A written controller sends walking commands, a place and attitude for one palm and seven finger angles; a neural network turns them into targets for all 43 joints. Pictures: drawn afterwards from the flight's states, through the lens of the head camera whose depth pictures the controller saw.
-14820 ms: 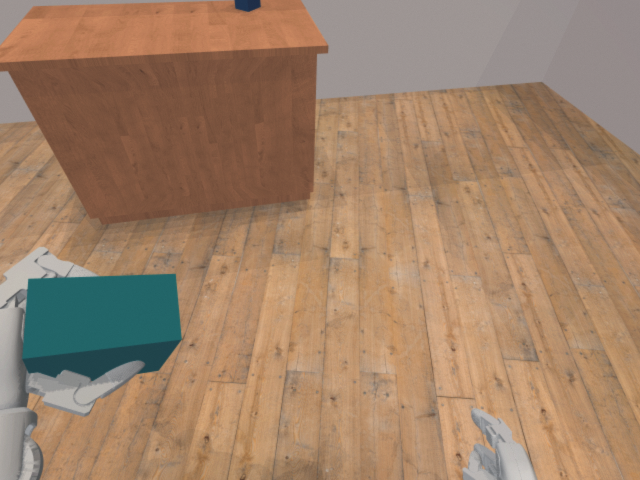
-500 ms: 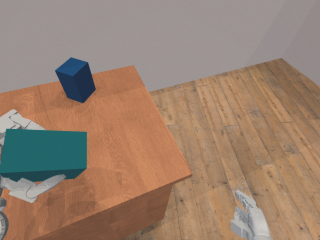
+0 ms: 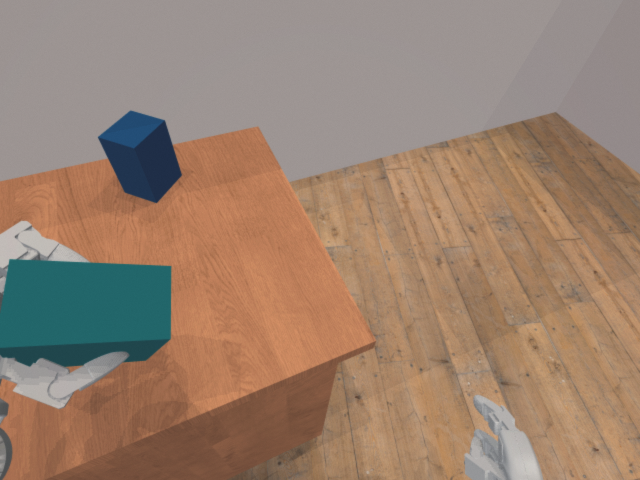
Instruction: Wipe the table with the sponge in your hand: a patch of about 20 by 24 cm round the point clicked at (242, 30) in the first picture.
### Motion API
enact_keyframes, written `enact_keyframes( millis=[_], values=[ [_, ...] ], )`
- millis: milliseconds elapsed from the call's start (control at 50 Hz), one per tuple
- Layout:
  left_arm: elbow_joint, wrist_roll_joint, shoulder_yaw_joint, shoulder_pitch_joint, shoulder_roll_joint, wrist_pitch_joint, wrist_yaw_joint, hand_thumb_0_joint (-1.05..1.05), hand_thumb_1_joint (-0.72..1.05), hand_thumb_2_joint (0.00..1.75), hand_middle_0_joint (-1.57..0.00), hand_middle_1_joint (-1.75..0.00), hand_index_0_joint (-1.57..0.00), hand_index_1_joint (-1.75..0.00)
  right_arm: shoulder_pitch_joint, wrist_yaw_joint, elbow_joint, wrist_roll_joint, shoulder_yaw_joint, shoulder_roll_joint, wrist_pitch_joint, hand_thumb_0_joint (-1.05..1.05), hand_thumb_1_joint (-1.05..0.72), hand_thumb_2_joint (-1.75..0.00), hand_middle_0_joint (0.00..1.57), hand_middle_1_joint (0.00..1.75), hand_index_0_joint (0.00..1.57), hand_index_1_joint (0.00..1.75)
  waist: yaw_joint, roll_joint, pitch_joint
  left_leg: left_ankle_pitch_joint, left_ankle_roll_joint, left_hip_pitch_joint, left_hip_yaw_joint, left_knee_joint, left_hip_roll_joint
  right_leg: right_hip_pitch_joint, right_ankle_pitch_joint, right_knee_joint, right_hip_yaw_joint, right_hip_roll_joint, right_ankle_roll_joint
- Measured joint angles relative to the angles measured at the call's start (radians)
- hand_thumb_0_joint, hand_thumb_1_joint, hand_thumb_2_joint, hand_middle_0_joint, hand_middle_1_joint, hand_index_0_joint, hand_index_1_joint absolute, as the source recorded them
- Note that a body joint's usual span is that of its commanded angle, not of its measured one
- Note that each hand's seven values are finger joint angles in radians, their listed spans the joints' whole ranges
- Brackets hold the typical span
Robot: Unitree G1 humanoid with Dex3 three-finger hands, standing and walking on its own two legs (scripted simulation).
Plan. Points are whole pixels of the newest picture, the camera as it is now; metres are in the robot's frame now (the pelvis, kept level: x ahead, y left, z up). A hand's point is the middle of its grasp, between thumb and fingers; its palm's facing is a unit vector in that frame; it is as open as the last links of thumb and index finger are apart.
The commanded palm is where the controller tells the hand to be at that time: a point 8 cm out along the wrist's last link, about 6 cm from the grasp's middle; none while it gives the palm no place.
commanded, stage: shuffle to correct the standing spot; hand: left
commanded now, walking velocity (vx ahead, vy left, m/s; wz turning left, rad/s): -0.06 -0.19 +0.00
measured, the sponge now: (113, 319) +0.23 +0.21 +0.14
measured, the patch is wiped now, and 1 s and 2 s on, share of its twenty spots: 0.00 0.00 0.00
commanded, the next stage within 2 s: none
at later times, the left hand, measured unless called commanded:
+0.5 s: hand (62, 312) +0.23 +0.25 +0.16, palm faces +0.32 -0.87 -0.39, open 10.2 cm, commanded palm +0.16 +0.29 +0.18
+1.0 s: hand (71, 311) +0.23 +0.24 +0.16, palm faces +0.32 -0.86 -0.39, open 10.2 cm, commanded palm +0.16 +0.28 +0.18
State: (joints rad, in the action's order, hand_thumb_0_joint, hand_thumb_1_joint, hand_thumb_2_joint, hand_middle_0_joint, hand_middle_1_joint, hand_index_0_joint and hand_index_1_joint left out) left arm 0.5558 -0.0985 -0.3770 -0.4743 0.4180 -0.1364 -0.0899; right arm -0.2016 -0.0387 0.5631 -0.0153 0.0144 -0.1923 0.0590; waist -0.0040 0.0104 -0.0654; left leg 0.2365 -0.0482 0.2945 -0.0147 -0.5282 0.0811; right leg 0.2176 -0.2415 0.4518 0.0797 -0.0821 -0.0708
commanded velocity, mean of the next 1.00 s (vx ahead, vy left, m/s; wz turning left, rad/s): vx -0.05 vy -0.19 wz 0.00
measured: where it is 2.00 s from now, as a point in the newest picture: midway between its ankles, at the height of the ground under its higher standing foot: outside the picture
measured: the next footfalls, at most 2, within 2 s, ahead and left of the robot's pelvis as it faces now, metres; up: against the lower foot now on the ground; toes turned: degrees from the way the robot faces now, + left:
none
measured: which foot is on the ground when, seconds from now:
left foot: down 0.00-1.00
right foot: down 0.00-1.00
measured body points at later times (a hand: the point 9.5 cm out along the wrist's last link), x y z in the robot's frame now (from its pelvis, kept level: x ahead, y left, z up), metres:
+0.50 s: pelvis +0.00 +0.01 +0.00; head +0.04 +0.03 +0.45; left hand +0.20 +0.29 +0.18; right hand +0.17 -0.23 -0.08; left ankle +0.03 +0.15 -0.74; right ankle +0.00 -0.07 -0.74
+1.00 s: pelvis +0.01 +0.00 +0.00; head +0.04 +0.01 +0.45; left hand +0.20 +0.28 +0.19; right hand +0.18 -0.23 -0.08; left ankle +0.03 +0.15 -0.74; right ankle +0.00 -0.07 -0.74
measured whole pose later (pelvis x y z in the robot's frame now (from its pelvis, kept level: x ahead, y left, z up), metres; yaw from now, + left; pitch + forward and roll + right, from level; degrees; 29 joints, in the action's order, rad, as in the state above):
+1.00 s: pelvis +0.01 +0.00 +0.00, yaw +0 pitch +0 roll -1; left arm 0.56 -0.10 -0.36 -0.48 0.40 -0.12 -0.10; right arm -0.19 -0.04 0.57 -0.02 0.01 -0.19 0.05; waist -0.01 0.00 -0.06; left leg 0.24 -0.05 0.29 -0.02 -0.53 0.08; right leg 0.20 -0.25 0.44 0.09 -0.08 -0.08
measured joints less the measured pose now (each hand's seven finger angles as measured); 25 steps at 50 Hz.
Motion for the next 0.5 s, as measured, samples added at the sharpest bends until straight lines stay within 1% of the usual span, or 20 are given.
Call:
enact_keyframes(
  millis=[140, 280, 380, 500],
  values=[
    [0.001, 0.0, 0.007, -0.018, -0.002, 0.003, 0.007, -0.01, -0.51, 1.01, -0.74, -1.34, -0.74, -1.33, 0.002, 0.002, -0.005, 0.0, -0.007, 0.007, 0.004, 0.02, -0.9, -0.89, 0.21, 0.3, 0.2, 0.3, 0.005, -0.004, 0.002, -0.003, 0.003, 0.003, 0.001, 0.0, -0.002, 0.001, 0.005, -0.003, 0.0, 0.002, 0.0],
    [-0.01, 0.002, 0.013, -0.006, -0.017, 0.006, -0.002, -0.01, -0.51, 1.01, -0.74, -1.34, -0.74, -1.33, 0.0, 0.0, 0.002, 0.001, -0.008, 0.004, 0.004, 0.02, -0.9, -0.89, 0.21, 0.3, 0.2, 0.3, 0.012, -0.002, 0.008, 0.0, 0.007, 0.006, -0.001, -0.006, -0.003, 0.001, 0.005, -0.004, 0.002, 0.003, 0.001],
    [-0.015, 0.005, 0.017, 0.008, -0.025, 0.007, -0.008, -0.01, -0.51, 1.01, -0.74, -1.34, -0.74, -1.33, 0.0, 0.0, 0.005, 0.001, -0.006, 0.003, 0.003, 0.02, -0.9, -0.89, 0.21, 0.3, 0.2, 0.3, 0.008, 0.003, 0.007, 0.002, 0.008, 0.004, -0.001, -0.004, -0.006, -0.002, 0.003, -0.006, 0.001, 0.006, 0.004],
    [-0.003, 0.007, 0.014, 0.008, -0.013, 0.005, -0.008, -0.01, -0.51, 1.01, -0.74, -1.34, -0.74, -1.33, 0.004, 0.003, 0.001, 0.001, -0.005, 0.007, 0.003, 0.02, -0.9, -0.89, 0.21, 0.3, 0.2, 0.3, 0.0, 0.006, -0.003, 0.001, 0.008, -0.002, 0.001, 0.005, -0.007, -0.008, 0.005, -0.017, 0.0, 0.006, 0.006]
  ],
)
